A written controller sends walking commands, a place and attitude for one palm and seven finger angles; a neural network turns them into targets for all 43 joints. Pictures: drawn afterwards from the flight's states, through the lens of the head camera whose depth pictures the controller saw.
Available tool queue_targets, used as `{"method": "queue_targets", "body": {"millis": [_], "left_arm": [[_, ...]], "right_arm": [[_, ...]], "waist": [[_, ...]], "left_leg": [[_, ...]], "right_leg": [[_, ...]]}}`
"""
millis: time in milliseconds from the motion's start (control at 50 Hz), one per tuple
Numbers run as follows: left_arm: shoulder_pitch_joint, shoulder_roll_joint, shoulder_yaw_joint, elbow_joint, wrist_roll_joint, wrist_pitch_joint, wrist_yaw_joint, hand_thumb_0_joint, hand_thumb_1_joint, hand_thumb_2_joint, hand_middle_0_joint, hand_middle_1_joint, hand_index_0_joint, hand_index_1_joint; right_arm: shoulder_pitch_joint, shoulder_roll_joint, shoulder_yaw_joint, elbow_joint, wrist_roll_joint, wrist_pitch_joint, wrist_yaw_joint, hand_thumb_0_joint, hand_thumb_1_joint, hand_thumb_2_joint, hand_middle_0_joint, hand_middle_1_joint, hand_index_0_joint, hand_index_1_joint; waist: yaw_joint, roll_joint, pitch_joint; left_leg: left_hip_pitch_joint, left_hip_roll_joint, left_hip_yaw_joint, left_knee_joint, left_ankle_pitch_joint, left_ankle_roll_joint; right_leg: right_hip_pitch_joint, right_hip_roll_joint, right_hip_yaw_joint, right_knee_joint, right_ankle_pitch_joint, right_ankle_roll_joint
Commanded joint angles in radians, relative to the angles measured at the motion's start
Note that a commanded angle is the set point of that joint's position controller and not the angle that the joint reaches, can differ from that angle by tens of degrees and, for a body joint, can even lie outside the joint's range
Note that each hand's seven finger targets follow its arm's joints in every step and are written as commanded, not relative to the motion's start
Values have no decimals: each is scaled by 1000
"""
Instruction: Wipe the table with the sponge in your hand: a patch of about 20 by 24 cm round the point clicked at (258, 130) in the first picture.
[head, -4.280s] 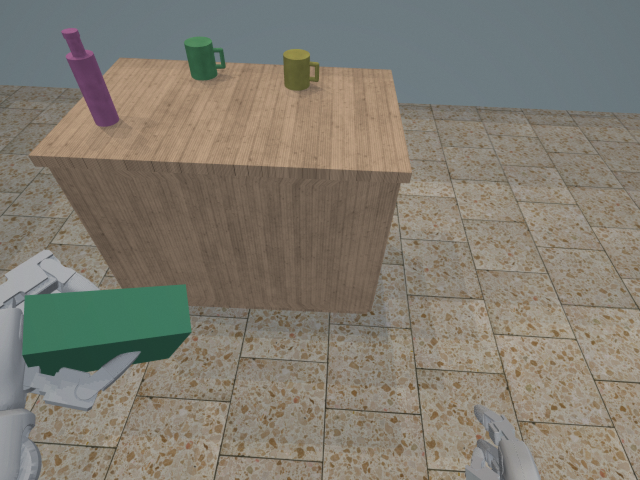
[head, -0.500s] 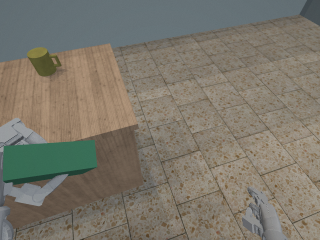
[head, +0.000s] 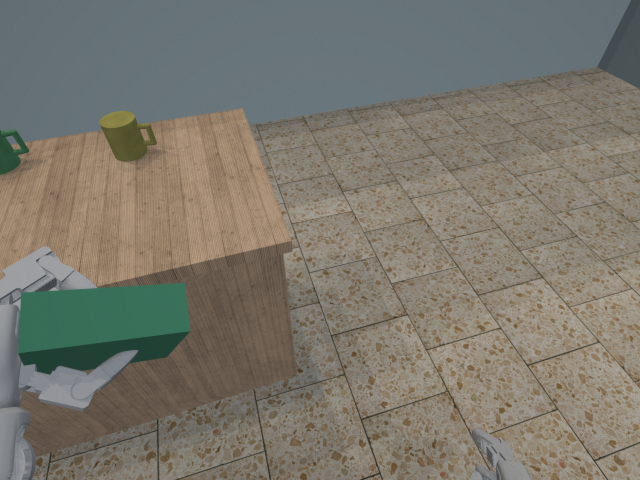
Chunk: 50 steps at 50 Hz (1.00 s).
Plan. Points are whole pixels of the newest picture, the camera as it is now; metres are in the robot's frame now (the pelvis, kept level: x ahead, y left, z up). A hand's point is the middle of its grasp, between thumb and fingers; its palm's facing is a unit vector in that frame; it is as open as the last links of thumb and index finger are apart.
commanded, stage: come to a stop and stand still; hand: left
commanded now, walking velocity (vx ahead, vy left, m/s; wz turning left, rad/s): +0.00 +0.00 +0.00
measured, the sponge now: (131, 328) +0.22 +0.20 +0.15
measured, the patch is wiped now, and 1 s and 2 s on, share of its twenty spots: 0.00 0.00 0.00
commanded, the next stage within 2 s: look again from close up in 0.34 s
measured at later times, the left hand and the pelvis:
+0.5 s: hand (37, 306) +0.22 +0.27 +0.18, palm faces +0.42 -0.76 -0.49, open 8.9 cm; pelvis -0.01 +0.00 +0.00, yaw +0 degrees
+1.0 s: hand (44, 256) +0.28 +0.30 +0.18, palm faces +0.38 -0.85 -0.36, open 8.9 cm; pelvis +0.06 +0.06 +0.00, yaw -1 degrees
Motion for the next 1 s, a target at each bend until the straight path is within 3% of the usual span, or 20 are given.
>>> {"method": "queue_targets", "body": {"millis": [0, 60, 220, 400, 420, 440, 460, 480, 500, 540, 580, 600, 620, 640, 680, 700, 740, 820, 900, 980], "left_arm": [[-72, 145, 106, -143, -6, -61, 18, 0, 100, 1300, -1200, -1600, -1200, -1600], [-115, 132, 78, -165, 15, -77, 24, 0, 100, 1300, -1200, -1600, -1200, -1600], [-83, 178, 117, -233, 13, -80, 38, 0, 100, 1300, -1200, -1600, -1200, -1600], [-88, 145, 94, -156, 0, -60, 31, 0, 100, 1300, -1200, -1600, -1200, -1600], [-1091, 981, 701, -392, 127, -155, 12, 0, 100, 1300, -1200, -1600, -1200, -1600], [-559, 390, 277, 149, 41, -115, -33, 0, 100, 1300, -1200, -1600, -1200, -1600], [-291, 314, 257, 136, 1, -117, -29, 0, 100, 1300, -1200, -1600, -1200, -1600], [-252, 207, 153, 126, -8, -108, -40, 0, 100, 1300, -1200, -1600, -1200, -1600], [-237, 137, 92, 84, -18, -127, -50, 0, 100, 1300, -1200, -1600, -1200, -1600], [-185, 127, 44, -63, -26, -146, -53, 0, 100, 1300, -1200, -1600, -1200, -1600], [-135, 135, 34, -115, -22, -147, -51, 0, 100, 1300, -1200, -1600, -1200, -1600], [-130, 146, 53, -149, -18, -146, -45, 0, 100, 1300, -1200, -1600, -1200, -1600], [-158, 178, 84, -190, -5, -153, -35, 0, 100, 1300, -1200, -1600, -1200, -1600], [-173, 206, 122, -204, 2, -159, -29, 0, 100, 1300, -1200, -1600, -1200, -1600], [-201, 248, 180, -236, -1, -163, -23, 0, 100, 1300, -1200, -1600, -1200, -1600], [-242, 309, 234, -280, 0, -169, -16, 0, 100, 1300, -1200, -1600, -1200, -1600], [-243, 282, 228, -272, -9, -179, -21, 0, 100, 1300, -1200, -1600, -1200, -1600], [-191, 212, 173, -277, -20, -175, -31, 0, 100, 1300, -1200, -1600, -1200, -1600], [-74, 121, 96, -212, -16, -139, -38, 0, 100, 1300, -1200, -1600, -1200, -1600], [-75, 152, 122, -175, -14, -107, -28, 0, 100, 1300, -1200, -1600, -1200, -1600]], "right_arm": [[-121, -116, -38, -189, 7, -64, -20, 0, -900, -900, 200, 300, 200, 300], [-115, -120, -38, -187, 8, -77, -17, 0, -900, -900, 200, 300, 200, 300], [-96, -120, -52, -188, 1, -97, -12, 0, -900, -900, 200, 300, 200, 300], [-105, -122, -45, -182, 5, -86, -16, 0, -900, -900, 200, 300, 200, 300], [-7, -160, -81, -181, -22, -133, -20, 0, -900, -900, 200, 300, 200, 300], [-63, -32, -27, -132, 8, -131, -11, 0, -900, -900, 200, 300, 200, 300], [-80, -85, -59, -182, 18, -141, -8, 0, -900, -900, 200, 300, 200, 300], [-61, -108, -61, -186, 19, -144, 6, 0, -900, -900, 200, 300, 200, 300], [-81, -105, -62, -199, 26, -159, 21, 0, -900, -900, 200, 300, 200, 300], [-73, -123, -59, -182, 19, -165, 41, 0, -900, -900, 200, 300, 200, 300], [-92, -123, -55, -193, 20, -171, 46, 0, -900, -900, 200, 300, 200, 300], [-113, -129, -54, -199, 23, -174, 47, 0, -900, -900, 200, 300, 200, 300], [-114, -127, -51, -208, 20, -174, 46, 0, -900, -900, 200, 300, 200, 300], [-113, -126, -53, -211, 19, -175, 45, 0, -900, -900, 200, 300, 200, 300], [-113, -127, -55, -219, 11, -177, 40, 0, -900, -900, 200, 300, 200, 300], [-119, -129, -54, -219, 5, -177, 37, 0, -900, -900, 200, 300, 200, 300], [-111, -118, -50, -216, -2, -177, 35, 0, -900, -900, 200, 300, 200, 300], [-91, -122, -54, -210, -1, -174, 50, 0, -900, -900, 200, 300, 200, 300], [-81, -138, -68, -209, -4, -150, 69, 0, -900, -900, 200, 300, 200, 300], [-92, -149, -65, -223, 0, -98, 62, 0, -900, -900, 200, 300, 200, 300]], "waist": [[8, 84, -29], [9, 86, -12], [6, 12, -81], [-1, 0, -43], [53, -218, 101], [15, -249, -119], [75, -204, -36], [57, -122, -85], [58, 22, -113], [51, 26, -125], [57, 17, -96], [54, 66, -86], [52, 47, -85], [52, 17, -88], [46, -15, -119], [42, 54, -137], [42, 129, -159], [29, 132, -237], [18, 101, -240], [9, 0, -194]], "left_leg": [[-73, 94, -107, -223, -185, 40], [-155, 93, -105, -249, -316, 45], [-20, 33, -43, -108, -172, 20], [-31, 46, -60, -145, -151, 17], [-105, 16, 11, 55, -47, 39], [9, -77, -2, 97, -38, 43], [5, -40, -5, 98, -41, 22], [11, -33, -13, 46, -75, 25], [73, -40, -3, -30, -81, 27], [100, -24, -35, -130, -69, 28], [25, 18, -100, -231, -187, 48], [-9, 57, -140, -293, -241, 59], [-90, 90, -198, -334, -275, 74], [-96, 97, -203, -323, -223, 76], [-31, 79, -168, -255, -54, 65], [-11, 73, -157, -248, -4, 53], [16, 67, -156, -221, 115, 26], [184, 45, -94, -97, 486, -21], [185, 43, -58, -52, 436, -13], [77, 33, -53, -44, 278, 2]], "right_leg": [[18, -55, 119, -146, -179, 37], [75, -45, 116, -133, -169, 38], [-1, -103, 176, -232, -228, 12], [-26, -69, 146, -230, -200, 26], [-145, -137, 240, -332, 18, 108], [-73, -208, 246, -279, -89, 14], [-76, -213, 344, -349, -123, 20], [9, -225, 308, -305, -133, -12], [-1, -208, 285, -268, -148, -32], [13, -131, 201, -224, -178, -8], [37, -76, 151, -182, -219, 20], [66, -50, 120, -114, -167, 27], [130, -37, 89, -55, -104, 34], [152, -29, 82, -43, -40, 35], [154, -41, 81, -72, 46, 31], [155, -37, 75, -60, 61, 30], [158, -38, 65, -56, 96, 23], [130, -39, 61, -70, 254, 10], [106, -42, 70, -60, 257, -8], [133, -60, 99, -34, 280, -23]]}}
